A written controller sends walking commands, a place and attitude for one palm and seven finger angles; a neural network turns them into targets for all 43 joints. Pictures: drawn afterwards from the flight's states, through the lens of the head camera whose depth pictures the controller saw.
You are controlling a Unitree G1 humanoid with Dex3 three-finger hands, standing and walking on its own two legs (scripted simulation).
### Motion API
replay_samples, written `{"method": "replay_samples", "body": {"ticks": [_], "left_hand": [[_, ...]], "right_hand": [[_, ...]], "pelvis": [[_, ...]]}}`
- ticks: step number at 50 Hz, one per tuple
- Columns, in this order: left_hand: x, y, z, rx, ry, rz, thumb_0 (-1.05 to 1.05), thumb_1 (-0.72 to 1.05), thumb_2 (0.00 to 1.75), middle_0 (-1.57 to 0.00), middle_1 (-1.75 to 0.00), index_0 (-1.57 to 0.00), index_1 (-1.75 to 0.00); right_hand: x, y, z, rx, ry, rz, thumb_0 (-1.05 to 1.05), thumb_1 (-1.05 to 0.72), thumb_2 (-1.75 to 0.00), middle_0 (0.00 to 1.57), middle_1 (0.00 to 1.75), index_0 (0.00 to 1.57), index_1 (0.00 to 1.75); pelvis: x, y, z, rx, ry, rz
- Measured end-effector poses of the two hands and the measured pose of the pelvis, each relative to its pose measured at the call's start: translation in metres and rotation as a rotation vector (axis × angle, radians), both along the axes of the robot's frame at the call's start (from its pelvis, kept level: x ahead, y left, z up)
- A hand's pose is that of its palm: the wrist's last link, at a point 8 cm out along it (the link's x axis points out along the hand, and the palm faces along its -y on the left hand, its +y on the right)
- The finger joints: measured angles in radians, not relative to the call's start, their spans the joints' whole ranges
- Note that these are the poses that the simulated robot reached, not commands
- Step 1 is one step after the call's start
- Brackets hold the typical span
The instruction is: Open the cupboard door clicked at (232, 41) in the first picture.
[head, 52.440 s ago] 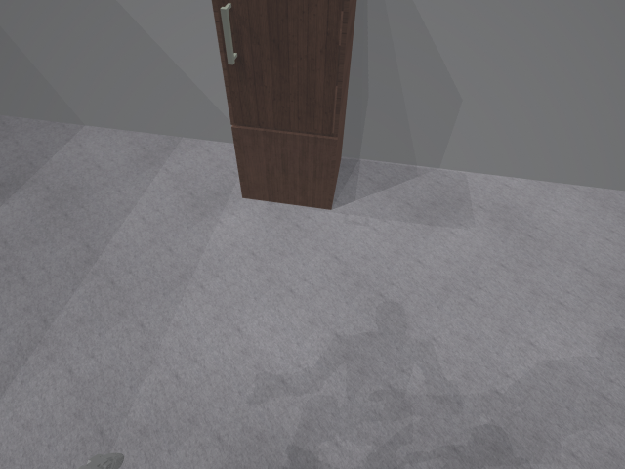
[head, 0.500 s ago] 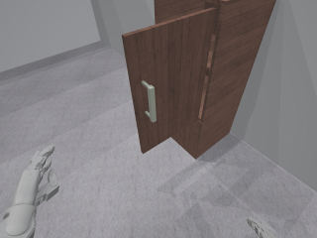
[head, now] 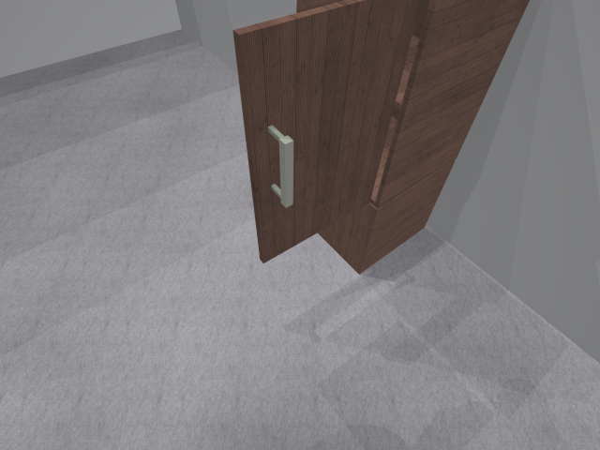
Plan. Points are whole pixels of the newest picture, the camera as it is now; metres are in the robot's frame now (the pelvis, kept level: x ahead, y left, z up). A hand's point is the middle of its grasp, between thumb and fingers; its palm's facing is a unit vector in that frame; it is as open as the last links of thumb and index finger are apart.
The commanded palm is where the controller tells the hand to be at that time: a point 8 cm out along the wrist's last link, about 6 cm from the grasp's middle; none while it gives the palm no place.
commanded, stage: let the arm hang, fingers relaxed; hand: left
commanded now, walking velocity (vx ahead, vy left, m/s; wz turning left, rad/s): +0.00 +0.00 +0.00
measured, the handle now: (280, 168) +0.60 +0.08 -0.01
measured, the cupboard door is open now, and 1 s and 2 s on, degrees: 88 88 88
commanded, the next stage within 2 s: look to check the result in 0.50 s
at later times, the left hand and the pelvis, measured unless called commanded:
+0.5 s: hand out of the picture +0.13 +0.22 -0.15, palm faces -0.04 -0.95 -0.32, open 7.3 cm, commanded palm none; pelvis +0.02 -0.01 +0.00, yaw -1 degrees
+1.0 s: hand out of the picture +0.11 +0.23 -0.15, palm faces -0.05 -0.94 -0.34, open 7.3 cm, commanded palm none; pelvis +0.04 -0.02 +0.01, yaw -2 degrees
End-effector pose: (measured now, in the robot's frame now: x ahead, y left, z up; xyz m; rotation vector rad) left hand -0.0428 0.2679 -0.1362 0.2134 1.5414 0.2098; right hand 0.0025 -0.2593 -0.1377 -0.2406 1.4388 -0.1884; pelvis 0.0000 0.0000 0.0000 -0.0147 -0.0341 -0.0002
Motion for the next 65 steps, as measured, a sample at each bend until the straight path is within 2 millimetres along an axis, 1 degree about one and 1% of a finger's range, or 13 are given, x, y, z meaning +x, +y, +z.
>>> {"method": "replay_samples", "body": {"ticks": [4, 9, 13, 17, 20, 23, 27, 33, 40, 47, 57, 65], "left_hand": [[0.024, 0.016, 0.009, 0.055, -0.059, -0.020, 0.00, 0.91, 0.90, -0.20, -0.30, -0.20, -0.30], [0.068, 0.024, 0.018, 0.092, -0.170, -0.055, 0.00, 0.91, 0.90, -0.20, -0.30, -0.20, -0.30], [0.103, 0.022, 0.024, 0.094, -0.254, -0.088, 0.00, 0.91, 0.90, -0.20, -0.30, -0.20, -0.30], [0.132, 0.014, 0.026, 0.081, -0.317, -0.116, 0.00, 0.91, 0.90, -0.20, -0.30, -0.20, -0.30], [0.148, 0.008, 0.026, 0.067, -0.346, -0.131, 0.00, 0.91, 0.90, -0.20, -0.30, -0.20, -0.30], [0.158, 0.003, 0.026, 0.055, -0.359, -0.141, 0.00, 0.91, 0.90, -0.20, -0.30, -0.21, -0.30], [0.163, -0.001, 0.024, 0.045, -0.349, -0.151, 0.00, 0.91, 0.90, -0.20, -0.30, -0.21, -0.30], [0.159, -0.001, 0.021, 0.047, -0.305, -0.149, 0.00, 0.91, 0.90, -0.21, -0.30, -0.21, -0.30], [0.149, 0.002, 0.020, 0.060, -0.252, -0.137, 0.00, 0.91, 0.90, -0.21, -0.30, -0.21, -0.30], [0.146, 0.003, 0.020, 0.069, -0.230, -0.128, 0.00, 0.91, 0.90, -0.21, -0.30, -0.21, -0.30], [0.155, -0.001, 0.020, 0.062, -0.248, -0.130, 0.00, 0.91, 0.90, -0.20, -0.30, -0.21, -0.30], [0.164, -0.004, 0.019, 0.052, -0.269, -0.135, 0.00, 0.91, 0.90, -0.21, -0.30, -0.21, -0.30]], "right_hand": [[0.014, 0.007, -0.006, 0.034, -0.039, 0.004, 0.01, -0.91, -0.90, 0.20, 0.30, 0.20, 0.30], [0.040, 0.007, -0.008, 0.051, -0.107, 0.015, 0.01, -0.91, -0.90, 0.20, 0.30, 0.20, 0.30], [0.061, -0.001, -0.005, 0.042, -0.160, 0.022, 0.01, -0.91, -0.90, 0.20, 0.30, 0.20, 0.30], [0.075, -0.012, 0.001, 0.019, -0.194, 0.027, 0.01, -0.91, -0.90, 0.20, 0.30, 0.20, 0.30], [0.082, -0.021, 0.006, -0.004, -0.207, 0.027, 0.01, -0.91, -0.90, 0.20, 0.30, 0.20, 0.30], [0.085, -0.030, 0.011, -0.025, -0.211, 0.026, 0.01, -0.91, -0.90, 0.20, 0.30, 0.20, 0.30], [0.086, -0.039, 0.014, -0.046, -0.200, 0.023, 0.01, -0.91, -0.90, 0.20, 0.30, 0.20, 0.30], [0.082, -0.045, 0.015, -0.058, -0.166, 0.019, 0.01, -0.91, -0.90, 0.20, 0.30, 0.20, 0.30], [0.080, -0.044, 0.012, -0.048, -0.134, 0.017, 0.01, -0.91, -0.90, 0.20, 0.30, 0.20, 0.30], [0.087, -0.039, 0.009, -0.032, -0.134, 0.017, 0.01, -0.91, -0.90, 0.20, 0.30, 0.20, 0.30], [0.102, -0.037, 0.010, -0.026, -0.161, 0.019, 0.01, -0.91, -0.90, 0.20, 0.30, 0.20, 0.30], [0.107, -0.039, 0.013, -0.037, -0.175, 0.016, 0.01, -0.91, -0.90, 0.20, 0.30, 0.20, 0.30]], "pelvis": [[0.002, 0.000, 0.000, 0.006, -0.002, 0.000], [0.006, 0.000, 0.001, 0.011, -0.008, -0.002], [0.010, -0.001, 0.002, 0.014, -0.011, -0.004], [0.014, -0.003, 0.003, 0.015, -0.010, -0.007], [0.018, -0.005, 0.003, 0.016, -0.010, -0.011], [0.021, -0.006, 0.004, 0.017, -0.009, -0.014], [0.025, -0.008, 0.005, 0.018, -0.005, -0.018], [0.030, -0.011, 0.005, 0.019, 0.000, -0.023], [0.036, -0.014, 0.006, 0.019, 0.004, -0.026], [0.041, -0.015, 0.006, 0.020, 0.005, -0.028], [0.046, -0.015, 0.006, 0.022, 0.007, -0.030], [0.050, -0.015, 0.006, 0.022, 0.006, -0.032]]}}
